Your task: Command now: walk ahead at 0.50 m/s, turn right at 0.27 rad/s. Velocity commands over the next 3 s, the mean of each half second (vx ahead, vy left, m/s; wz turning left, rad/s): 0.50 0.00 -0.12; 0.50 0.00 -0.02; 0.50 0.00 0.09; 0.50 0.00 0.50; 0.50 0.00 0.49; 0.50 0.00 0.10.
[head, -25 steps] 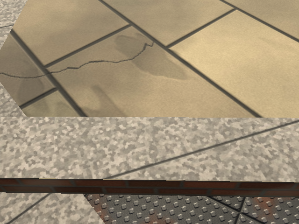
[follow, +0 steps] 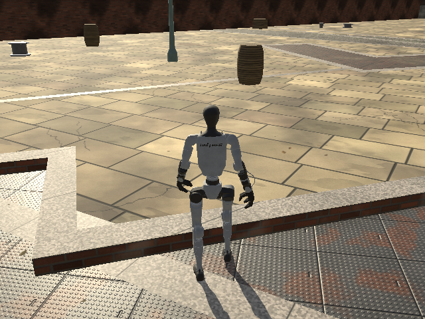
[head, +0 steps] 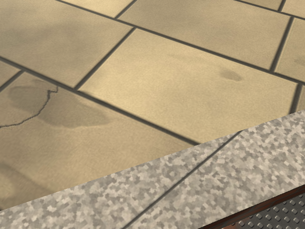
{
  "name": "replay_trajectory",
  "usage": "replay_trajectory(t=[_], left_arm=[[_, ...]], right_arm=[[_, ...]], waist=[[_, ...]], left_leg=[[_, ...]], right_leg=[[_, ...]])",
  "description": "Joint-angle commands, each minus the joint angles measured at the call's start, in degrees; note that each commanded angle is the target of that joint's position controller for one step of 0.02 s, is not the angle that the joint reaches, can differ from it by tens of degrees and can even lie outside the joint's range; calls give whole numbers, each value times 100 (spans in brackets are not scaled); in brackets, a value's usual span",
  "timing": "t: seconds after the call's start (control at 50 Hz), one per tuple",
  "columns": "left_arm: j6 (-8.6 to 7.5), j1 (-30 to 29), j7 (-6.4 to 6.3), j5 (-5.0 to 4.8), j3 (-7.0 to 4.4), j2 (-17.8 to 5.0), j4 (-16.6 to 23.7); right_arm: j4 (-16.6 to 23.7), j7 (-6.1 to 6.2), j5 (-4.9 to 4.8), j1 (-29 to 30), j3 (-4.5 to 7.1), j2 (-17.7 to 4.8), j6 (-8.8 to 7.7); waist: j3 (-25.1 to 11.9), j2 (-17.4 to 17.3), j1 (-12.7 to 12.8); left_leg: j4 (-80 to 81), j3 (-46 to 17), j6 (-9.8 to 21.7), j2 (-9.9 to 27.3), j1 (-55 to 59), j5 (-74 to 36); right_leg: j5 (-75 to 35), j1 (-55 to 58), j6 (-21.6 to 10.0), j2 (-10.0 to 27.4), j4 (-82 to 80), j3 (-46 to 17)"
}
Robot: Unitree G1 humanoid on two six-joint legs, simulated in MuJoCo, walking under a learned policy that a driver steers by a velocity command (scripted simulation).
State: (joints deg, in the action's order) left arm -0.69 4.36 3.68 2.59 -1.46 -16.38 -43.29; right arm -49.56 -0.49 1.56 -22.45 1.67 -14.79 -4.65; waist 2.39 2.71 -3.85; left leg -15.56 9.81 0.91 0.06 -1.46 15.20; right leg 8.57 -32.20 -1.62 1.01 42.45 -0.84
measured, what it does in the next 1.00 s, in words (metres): climbs: right foot, then left foot 0.16 m higher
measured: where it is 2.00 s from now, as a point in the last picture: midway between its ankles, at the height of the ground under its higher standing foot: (126, 80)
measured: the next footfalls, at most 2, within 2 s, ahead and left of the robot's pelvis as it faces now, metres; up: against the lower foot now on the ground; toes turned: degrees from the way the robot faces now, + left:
right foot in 0.10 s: +0.17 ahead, -0.09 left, +0.00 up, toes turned -2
left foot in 0.64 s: +0.50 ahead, +0.10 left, +0.16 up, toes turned +5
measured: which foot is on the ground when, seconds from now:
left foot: down 0.00-0.10, up 0.12-0.62, down 0.64-1.00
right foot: up 0.00-0.08, down 0.10-0.66, up 0.68-1.00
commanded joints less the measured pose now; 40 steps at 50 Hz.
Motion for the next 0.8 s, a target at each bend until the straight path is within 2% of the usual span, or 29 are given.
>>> replay_trajectory(t=[0.02, 0.04, 0.06, 0.08, 0.1, 0.12, 0.14, 0.18, 0.2, 0.28, 0.3, 0.34, 0.38, 0.46, 0.48, 0.52, 0.54, 0.56, 0.58, 0.62, 0.64, 0.66, 0.68, 0.7, 0.72, 0.74, 0.76, 0.78, 0.8], left_arm=[[-68, -251, -58, 24, 59, -162, 350], [-83, -178, -93, 28, 53, -216, 319], [-116, 436, -150, 53, 44, -173, 90], [-180, 1201, -205, 96, -17, -269, -203], [-218, 1874, -271, 171, -139, -607, -391], [-213, 2017, -362, 166, -281, -1364, -370], [-133, 2346, -379, -132, -442, -1508, -477], [-126, 1543, -376, -171, -249, -744, -434], [-155, 1346, -366, -157, -184, -532, -440], [-339, 1600, -348, -168, -125, -331, -737], [-374, 2105, -342, -119, -121, -299, -980], [-414, 2373, -350, -128, -74, -218, -1184], [-485, 2737, -346, -84, 4, -135, -1451], [-528, 2722, -427, -197, 147, -110, -1822], [-499, 2691, -572, -270, 179, -51, -1886], [-434, 2773, -704, -344, 154, -264, -1875], [-404, 2816, -677, -346, 155, -231, -1791], [-408, 2729, -614, -425, 169, -239, -1721], [-397, 2693, -581, -437, 132, -422, -1594], [-377, 2748, -512, -320, -81, -904, -1558], [-442, 2470, -451, -297, -178, -986, -1434], [-578, 2531, -271, -444, -134, -449, -1087], [-650, 2150, -70, -133, -233, -254, -914], [-699, 2263, 40, -362, -115, 418, -1139], [-641, 1621, 13, -444, -26, 471, -677], [-575, 967, -81, -395, 46, 511, -283], [-438, 1001, -188, -328, 49, 430, -151], [-334, 1377, -228, -351, 120, 519, -148], [-286, 1442, -259, -402, 191, 618, -66]], right_arm=[[184, 7, -5, 41, 170, -872, -43], [128, 15, -21, -5, 167, -890, -14], [126, 28, -60, 53, 163, -902, -1], [140, 31, -133, 149, 151, -917, 13], [260, 39, -168, 217, 94, -795, -6], [483, -17, -148, -302, -96, 38, 18], [288, 69, -91, -238, 64, -610, 169], [424, 26, 10, 288, 60, -514, 156], [412, -5, 32, 355, 78, -501, 165], [435, -114, 84, 326, 50, -140, 417], [512, -18, 22, 596, -24, 197, 475], [986, 124, -3, 1372, -115, 341, 492], [1457, 217, 14, 2222, -263, 620, 451], [2219, 219, -10, 3131, -562, 891, 454], [2434, 174, 46, 3296, -598, 902, 479], [2452, 95, 105, 3155, -592, 751, 565], [2250, 44, 50, 2821, -576, 693, 608], [2096, 32, -45, 2525, -590, 734, 603], [1937, 29, -112, 2220, -540, 666, 587], [1595, 33, -160, 1052, -294, 323, 489], [1363, 27, -44, 278, -97, -79, 389], [1001, 96, 65, -419, 141, -796, 373], [773, 160, -82, -411, 328, -1223, 560], [853, 124, -72, 257, 116, -839, 328], [687, -5, -160, 488, -38, -215, 168], [397, -152, -83, 747, -162, 316, 4], [130, -239, 23, 966, -274, 779, -112], [-91, -295, 93, 1080, -338, 1057, -165], [-274, -326, 3, 952, -291, 917, -169]], waist=[[-166, -1100, 184], [-194, -1064, 237], [-527, -920, 509], [-862, -643, 879], [-1262, -315, 1190], [-1673, 1209, 736], [-1911, 501, 1118], [-494, 137, 709], [-232, 34, 540], [-83, 63, 244], [-110, 495, 465], [206, 157, 456], [453, 167, 554], [597, -270, 303], [635, -228, 251], [307, -220, 314], [-26, -383, 384], [-184, -231, 269], [-640, 28, 144], [-1664, 961, -449], [-2140, 959, -856], [-2350, -666, -829], [-2491, -1751, -753], [-2083, -1517, -343], [-1050, -705, -116], [-305, 103, 157], [-140, 236, 555], [-91, -119, 804], [14, -354, 896]], left_leg=[[30, -462, 590, 1374, -234, -3775], [-221, -472, 593, 1413, -130, -4267], [-1009, -357, 636, 1349, -183, -5231], [-2027, -152, 533, 1118, -481, -5161], [-3248, -105, 352, 935, -1454, -3371], [-5229, -84, 47, 122, -3132, 1630], [-6334, -856, 74, 39, -3458, 1515], [-6689, -937, 123, 400, -4108, 888], [-6601, -954, 123, 512, -4063, 628], [-7385, -854, 0, 503, -4425, 311], [-9185, -542, 58, 234, -5250, 887], [-9984, -863, 193, 410, -6750, 1153], [-11305, -1036, 389, 314, -8269, 1537], [-10249, -705, 491, 382, -8294, 1439], [-9593, -742, 482, 524, -7830, 1361], [-8292, -428, 496, 628, -6525, 1081], [-7585, -94, 578, 556, -5819, 1165], [-6765, 212, 708, 369, -4637, 1128], [-6249, 431, 730, 30, -3605, 1093], [-5385, 167, 836, -500, -2348, 1594], [-4663, -792, 1069, -249, -1363, 1723], [-2793, -4028, 1648, 1228, -133, 2566], [-215, -6938, 1774, 1722, -146, 2709], [245, -7188, 1880, 2278, -456, 2122], [-113, -6133, 1596, 2168, -1385, 2052], [-448, -4832, 1284, 1908, -2431, 1869], [-570, -3761, 984, 1601, -2965, 1300], [-597, -3179, 898, 1425, -3172, 804], [-468, -2624, 861, 1251, -2890, 376]], right_leg=[[163, 812, -165, -195, -574, 440], [273, 980, -272, -262, -760, 462], [46, 1760, -387, -488, -978, 569], [-260, 2687, -487, -619, -1523, 587], [-419, 3886, -609, 63, -1722, -171], [-2266, 5041, -1294, 2106, -1827, -2715], [-1729, 4712, -1821, 2152, -2150, -3086], [59, 3381, -1534, 1530, -2588, -2171], [238, 2943, -1302, 1253, -2801, -1886], [41, 2282, -1266, 949, -3082, -1371], [33, 2467, -1554, 1155, -3036, -1609], [1235, 2559, -1534, 1333, -3154, -1733], [1592, 2881, -1470, 1568, -3132, -1915], [1811, 2137, -939, 1146, -3618, -1156], [1222, 1864, -991, 1158, -3960, -1214], [-556, 2174, -1135, 1208, -4625, -847], [-1619, 2524, -1085, 1063, -4556, -232], [-3749, 2369, -1040, 924, -4231, 214], [-6148, 2451, -1044, 981, -3647, 323], [-9157, 3391, -925, 1315, -1556, 202], [-8658, 3108, -744, 1198, -19, 259], [-5140, 1010, -436, 250, 2250, 113], [-146, -33, -287, -853, 4674, -425], [364, -951, -357, -930, 6412, -1725], [526, -1439, -486, -644, 6853, -1175], [371, -1590, -716, -327, 6772, -950], [197, -1390, -865, -64, 6550, -964], [151, -1364, -940, -127, 6763, -1083], [158, -1727, -921, -118, 6535, -1078]])
Over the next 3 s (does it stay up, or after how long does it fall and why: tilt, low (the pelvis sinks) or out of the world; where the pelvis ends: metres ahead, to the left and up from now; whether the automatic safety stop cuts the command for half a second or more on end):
stays up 1.56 0.36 0.16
